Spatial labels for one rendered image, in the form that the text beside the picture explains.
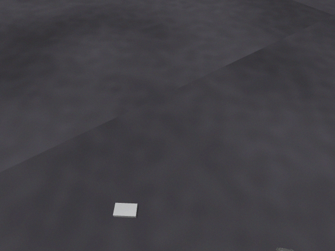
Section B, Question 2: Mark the small box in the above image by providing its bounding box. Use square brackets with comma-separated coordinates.
[113, 203, 138, 218]

